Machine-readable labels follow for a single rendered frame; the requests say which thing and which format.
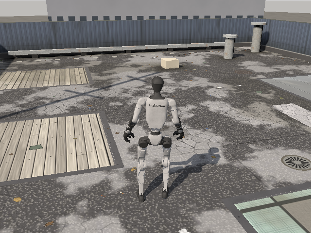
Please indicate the humanoid robot torso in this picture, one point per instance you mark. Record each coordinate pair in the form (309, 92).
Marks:
(156, 114)

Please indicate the robot left upper arm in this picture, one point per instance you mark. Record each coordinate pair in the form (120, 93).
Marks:
(138, 109)

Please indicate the robot right upper arm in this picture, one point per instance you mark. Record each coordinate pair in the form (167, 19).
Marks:
(174, 110)

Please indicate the humanoid robot head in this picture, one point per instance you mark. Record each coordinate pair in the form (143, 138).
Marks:
(157, 84)

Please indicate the robot right forearm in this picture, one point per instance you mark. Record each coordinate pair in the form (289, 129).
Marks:
(179, 126)

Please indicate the robot left hand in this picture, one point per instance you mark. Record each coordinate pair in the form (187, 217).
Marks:
(127, 135)

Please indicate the robot left forearm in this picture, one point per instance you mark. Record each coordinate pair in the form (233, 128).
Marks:
(130, 126)

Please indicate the robot right hand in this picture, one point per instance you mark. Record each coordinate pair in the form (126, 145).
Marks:
(181, 134)

